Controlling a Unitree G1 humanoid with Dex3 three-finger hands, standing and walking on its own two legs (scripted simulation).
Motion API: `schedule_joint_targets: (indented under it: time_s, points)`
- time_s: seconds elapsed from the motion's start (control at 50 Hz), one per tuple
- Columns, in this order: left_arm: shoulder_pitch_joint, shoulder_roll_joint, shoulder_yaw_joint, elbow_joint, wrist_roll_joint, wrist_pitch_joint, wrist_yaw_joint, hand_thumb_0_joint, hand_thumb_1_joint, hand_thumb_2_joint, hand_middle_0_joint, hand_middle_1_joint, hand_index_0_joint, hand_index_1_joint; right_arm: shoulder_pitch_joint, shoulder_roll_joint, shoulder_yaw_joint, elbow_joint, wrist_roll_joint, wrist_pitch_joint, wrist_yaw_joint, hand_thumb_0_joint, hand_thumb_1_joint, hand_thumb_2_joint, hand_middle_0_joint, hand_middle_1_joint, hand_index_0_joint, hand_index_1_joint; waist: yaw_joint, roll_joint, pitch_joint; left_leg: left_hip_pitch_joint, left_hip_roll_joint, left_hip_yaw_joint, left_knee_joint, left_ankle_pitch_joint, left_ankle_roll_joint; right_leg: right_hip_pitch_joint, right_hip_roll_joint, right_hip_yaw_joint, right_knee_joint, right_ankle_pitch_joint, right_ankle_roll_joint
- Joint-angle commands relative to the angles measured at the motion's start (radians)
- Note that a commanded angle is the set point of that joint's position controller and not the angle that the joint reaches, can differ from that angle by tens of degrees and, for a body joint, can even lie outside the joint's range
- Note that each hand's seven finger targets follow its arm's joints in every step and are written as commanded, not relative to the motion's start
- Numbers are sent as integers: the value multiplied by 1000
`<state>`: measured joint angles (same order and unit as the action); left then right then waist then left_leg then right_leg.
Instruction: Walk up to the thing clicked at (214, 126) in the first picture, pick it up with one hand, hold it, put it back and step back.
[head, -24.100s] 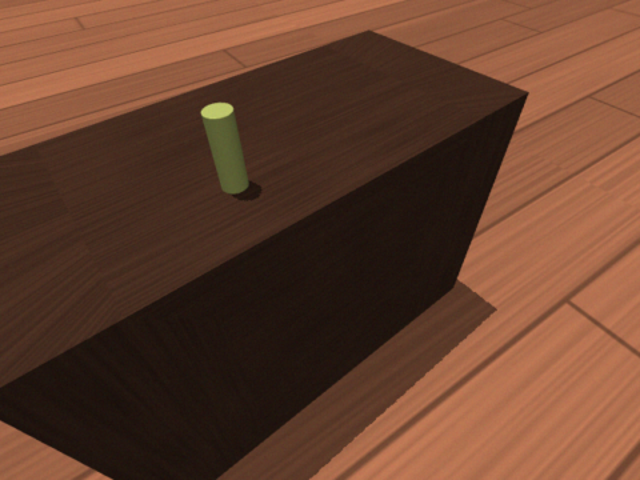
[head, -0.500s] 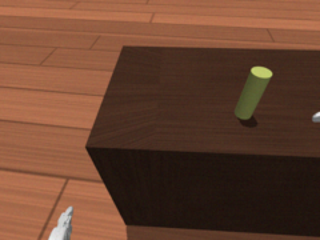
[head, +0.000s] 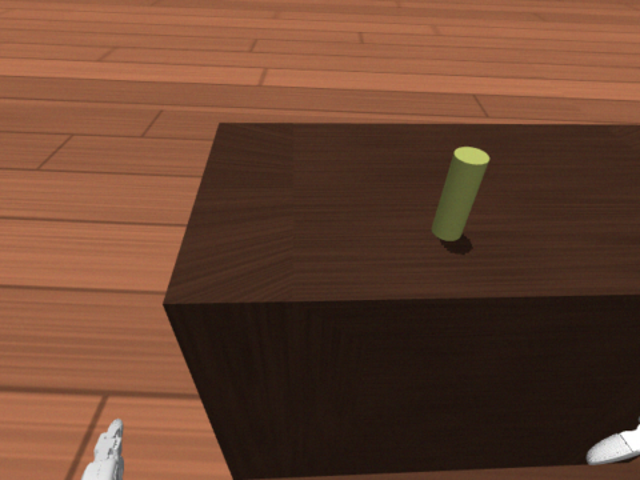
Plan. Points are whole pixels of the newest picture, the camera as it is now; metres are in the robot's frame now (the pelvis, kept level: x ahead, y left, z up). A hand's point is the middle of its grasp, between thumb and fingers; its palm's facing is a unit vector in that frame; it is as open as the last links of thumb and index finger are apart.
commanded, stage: sink last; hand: right
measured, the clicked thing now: (457, 196) +0.52 -0.22 +0.11
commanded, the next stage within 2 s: home in 0.26 s
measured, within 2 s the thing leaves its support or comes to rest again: neither
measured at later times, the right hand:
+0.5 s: hand out of the picture +0.17 -0.27 +0.18, palm faces +0.45 +0.79 -0.42, open 17.4 cm
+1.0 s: hand out of the picture +0.16 -0.18 -0.05, palm faces +0.11 +0.97 -0.22, open 17.4 cm
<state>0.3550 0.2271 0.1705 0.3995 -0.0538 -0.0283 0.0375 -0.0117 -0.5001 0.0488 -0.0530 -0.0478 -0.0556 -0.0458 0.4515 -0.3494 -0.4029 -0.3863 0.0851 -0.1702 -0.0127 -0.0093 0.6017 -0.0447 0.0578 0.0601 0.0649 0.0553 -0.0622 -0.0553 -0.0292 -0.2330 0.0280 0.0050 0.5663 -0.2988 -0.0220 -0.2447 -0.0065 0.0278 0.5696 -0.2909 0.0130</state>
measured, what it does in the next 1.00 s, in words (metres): stands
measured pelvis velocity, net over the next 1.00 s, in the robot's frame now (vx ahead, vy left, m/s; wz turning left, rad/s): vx -0.01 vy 0.00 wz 0.00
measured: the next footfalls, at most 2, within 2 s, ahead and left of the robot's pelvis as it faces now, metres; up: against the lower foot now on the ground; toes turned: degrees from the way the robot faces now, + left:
none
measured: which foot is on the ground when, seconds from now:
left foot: down 0.00-1.00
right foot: down 0.00-1.00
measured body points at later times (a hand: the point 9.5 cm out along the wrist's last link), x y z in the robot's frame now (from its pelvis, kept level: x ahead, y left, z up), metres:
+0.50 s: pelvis -0.02 +0.00 +0.01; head -0.04 +0.02 +0.45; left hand +0.14 +0.26 -0.07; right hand +0.14 -0.31 +0.21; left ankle +0.00 +0.13 -0.73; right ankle +0.01 -0.13 -0.73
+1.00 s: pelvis -0.01 +0.00 +0.01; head +0.01 +0.00 +0.46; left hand +0.16 +0.23 -0.08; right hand +0.15 -0.23 -0.04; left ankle +0.00 +0.13 -0.73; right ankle +0.01 -0.13 -0.73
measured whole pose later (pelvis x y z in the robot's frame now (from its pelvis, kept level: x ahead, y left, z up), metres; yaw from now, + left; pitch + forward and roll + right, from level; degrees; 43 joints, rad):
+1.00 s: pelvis -0.01 +0.00 +0.01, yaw +0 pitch -2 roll +0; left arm 0.18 0.18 0.01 0.65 0.00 -0.14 0.06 0.01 0.82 0.86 -0.19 -0.28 -0.19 -0.29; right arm 0.39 -0.19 -0.04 0.31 0.00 -0.18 -0.03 -0.01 0.54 -0.06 0.06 0.06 0.06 0.05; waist -0.01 0.00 0.05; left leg -0.21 0.02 0.01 0.48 -0.24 -0.02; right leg -0.22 -0.01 0.03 0.48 -0.23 0.02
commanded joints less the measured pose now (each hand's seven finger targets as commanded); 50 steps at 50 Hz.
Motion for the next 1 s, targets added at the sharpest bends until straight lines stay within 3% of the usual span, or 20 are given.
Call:
schedule_joint_targets:
  time_s: [0.0, 0.06, 0.14, 0.2, 0.26, 0.28, 0.34, 0.4, 0.46, 0.5, 0.58, 0.62, 0.64, 0.76, 0.8, 0.86, 0.92, 0.94, 0.96, 0.98]
  points:
    - [-78, 114, 55, -125, 13, -75, 14, 0, -506, 39, -52, -53, -57, -47, -157, -227, -145, -210, 1, -84, -23, 0, 587, -46, 50, 60, 52, 60, 29, 16, 47, -48, -15, 38, -137, -1, 18, -20, 20, -62, -130, 7, -32]
    - [-88, 110, 63, -23, 20, -97, 24, 0, -511, 39, -54, -51, -58, -47, -144, -227, -151, -153, -3, -105, -28, 0, 567, -50, 50, 60, 53, 60, 24, 7, 107, -89, -14, 37, -158, -106, 22, -39, 22, -54, -148, -77, -31]
    - [-173, 115, 39, -85, 32, -139, 27, 0, -520, 42, -57, -50, -58, -48, -153, -260, -191, -127, -11, -150, -38, 0, 537, -56, 51, 59, 53, 60, -3, 65, 25, -39, 2, 17, -182, -142, 19, -20, 30, -54, -132, -57, -27]
    - [-129, 128, 51, -50, 37, -153, 35, 0, -525, 46, -55, -46, -54, -46, -178, -296, -230, -95, -14, -180, -48, 0, 553, -54, 49, 60, 53, 60, -5, 44, 0, -12, 3, 17, -179, -98, 20, 2, 32, -52, -138, -17, -26]
    - [-137, 132, 45, -54, 40, -170, 35, 0, -533, 59, -55, -51, -53, -54, -176, -266, -211, -62, -17, -196, -44, 0, 539, -58, 50, 60, 53, 60, -8, 39, 1, 3, -4, 25, -176, -55, 20, 14, 27, -48, -154, 12, -23]
    - [-137, 99, 8, -57, 39, -174, 31, 0, -536, 62, -55, -49, -50, -53, -186, -257, -195, -78, -18, -203, -40, 0, 542, -58, 49, 61, 53, 61, -11, 30, 14, 3, -7, 30, -182, -65, 22, 15, 27, -50, -163, 0, -22]
    - [-126, 138, 45, -43, 35, -183, 30, 0, -543, 68, -57, -52, -51, -58, -166, -224, -159, -19, -15, -213, -30, 0, 506, -64, 51, 60, 54, 60, 8, 57, 73, -25, -12, 32, -209, -120, 23, 23, 25, -53, -186, -44, -21]
    - [-126, 47, -46, -13, 33, -187, 10, 0, -303, 308, -110, -154, -110, -153, -131, -195, -123, -49, -16, -226, -18, 0, 569, -44, 51, 50, 51, 50, -18, 38, 89, -2, -16, 42, -214, -114, 23, 9, 27, -55, -204, -41, -22]
    - [-156, 41, -63, -19, 30, -185, 8, 0, -63, 466, -123, -173, -123, -173, -98, -169, -86, -26, -16, -229, -11, 0, 555, -53, 52, 52, 52, 52, -12, 49, 60, 25, -22, 47, -202, -28, 21, 28, 23, -59, -203, 27, -24]
    - [-198, 5, -117, -19, 30, -183, -2, 0, 97, 527, -134, -191, -134, -191, -53, -129, -39, -10, -19, -224, -8, 0, 556, -53, 52, 52, 52, 52, -21, 22, 60, 48, -27, 55, -190, 6, 24, 13, 17, -57, -211, 42, -21]
    - [-195, 106, -33, 13, 36, -177, 5, 0, 417, 627, -151, -218, -151, -219, 1, -83, 33, 49, -27, -205, -7, 0, 520, -74, 56, 58, 56, 58, 10, 13, 42, 49, -36, 64, -182, 22, 30, 29, 5, -42, -227, 42, -15]
    - [-196, 96, -30, 29, 35, -177, 5, 0, 498, 669, -159, -230, -158, -231, -3, -54, 78, 52, -32, -195, -4, 0, 520, -73, 56, 58, 56, 58, 23, -11, 38, 40, -35, 65, -183, 34, 31, 50, 6, -46, -223, 52, -15]
    - [-186, 134, 4, 26, 37, -177, 12, 0, 574, 713, -167, -243, -166, -244, -2, -65, 70, 94, -36, -183, -7, 0, 524, -70, 56, 58, 56, 58, 38, 35, 11, 40, -37, 68, -183, 53, 28, 67, 3, -43, -216, 69, -20]
    - [-218, 42, -93, 42, 41, -173, 19, 0, 884, 893, -199, -295, -198, -296, -29, -2, 201, 226, -60, -126, -12, 0, 556, -51, 52, 52, 52, 52, 49, 54, -14, 40, -32, 64, -177, 135, 23, 88, 9, -46, -192, 152, -24]
    - [-244, 23, -125, 65, 42, -170, 21, 0, 896, 901, -201, -298, -200, -299, -74, 24, 248, 282, -63, -115, -14, 0, 551, -54, 53, 53, 53, 53, 50, 37, 13, 24, -33, 64, -176, 101, 26, 64, 4, -42, -200, 112, -20]
    - [-249, 33, -126, 87, 44, -169, 27, 0, 897, 901, -201, -299, -200, -299, -103, 33, 283, 409, -71, -89, -18, 0, 543, -58, 53, 54, 53, 54, 61, 49, 28, 9, -27, 55, -191, 66, 23, 47, 14, -53, -195, 72, -23]
    - [-229, 51, -118, 106, 46, -160, 30, 0, 897, 902, -201, -300, -200, -300, -111, 33, 304, 547, -78, -66, -21, 0, 526, -67, 55, 56, 55, 56, 68, 36, -22, 28, -23, 50, -174, 145, 22, 62, 19, -61, -172, 144, -22]
    - [-216, 112, -123, 146, 62, -155, 29, 0, 897, 902, -201, -299, -200, -300, -117, 4, 219, 534, -76, -74, -54, 0, 542, -58, 53, 54, 53, 54, 36, 81, -3, 35, -32, 45, -174, 119, 23, 35, 25, -54, -158, 117, -25]
    - [-216, 99, -132, 150, 60, -154, 27, 0, 897, 902, -201, -299, -200, -300, -120, 56, 296, 611, -86, -65, -52, 0, 520, -70, 55, 57, 55, 57, 61, 68, 17, 17, -30, 38, -170, 120, 22, 29, 26, -63, -157, 109, -24]
    - [-217, 92, -134, 156, 59, -152, 25, 0, 897, 902, -201, -300, -200, -301, -165, 64, 313, 629, -87, -60, -51, 0, 526, -66, 54, 56, 54, 56, 73, 50, -1, 4, -30, 38, -162, 128, 24, 38, 24, -63, -152, 114, -23]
